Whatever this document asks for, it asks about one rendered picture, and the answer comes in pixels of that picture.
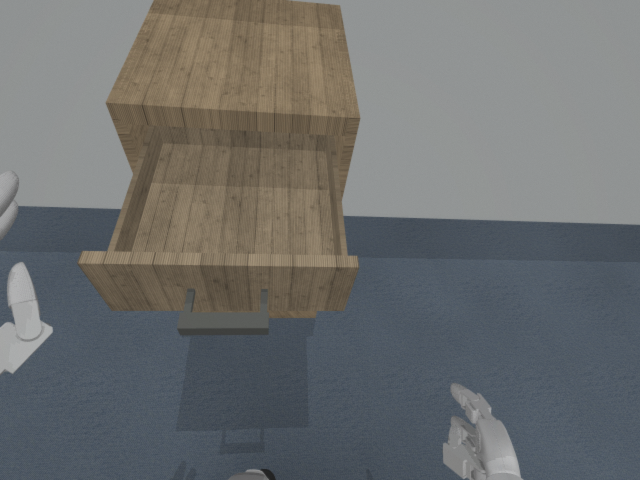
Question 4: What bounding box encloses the left robot hand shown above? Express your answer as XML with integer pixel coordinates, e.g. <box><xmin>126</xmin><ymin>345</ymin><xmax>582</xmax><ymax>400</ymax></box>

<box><xmin>0</xmin><ymin>170</ymin><xmax>53</xmax><ymax>375</ymax></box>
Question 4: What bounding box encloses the drawer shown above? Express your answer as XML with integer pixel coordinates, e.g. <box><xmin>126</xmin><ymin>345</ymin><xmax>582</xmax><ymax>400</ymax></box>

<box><xmin>77</xmin><ymin>125</ymin><xmax>359</xmax><ymax>311</ymax></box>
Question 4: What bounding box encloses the right robot hand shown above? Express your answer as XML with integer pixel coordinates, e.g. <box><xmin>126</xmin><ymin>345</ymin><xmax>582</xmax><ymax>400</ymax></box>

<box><xmin>443</xmin><ymin>383</ymin><xmax>521</xmax><ymax>480</ymax></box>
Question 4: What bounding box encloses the handle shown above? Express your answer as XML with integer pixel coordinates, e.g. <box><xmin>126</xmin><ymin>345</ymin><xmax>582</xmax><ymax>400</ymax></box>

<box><xmin>177</xmin><ymin>288</ymin><xmax>269</xmax><ymax>335</ymax></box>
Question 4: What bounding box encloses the cabinet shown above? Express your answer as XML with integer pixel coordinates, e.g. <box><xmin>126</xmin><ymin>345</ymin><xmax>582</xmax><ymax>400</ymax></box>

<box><xmin>106</xmin><ymin>0</ymin><xmax>360</xmax><ymax>318</ymax></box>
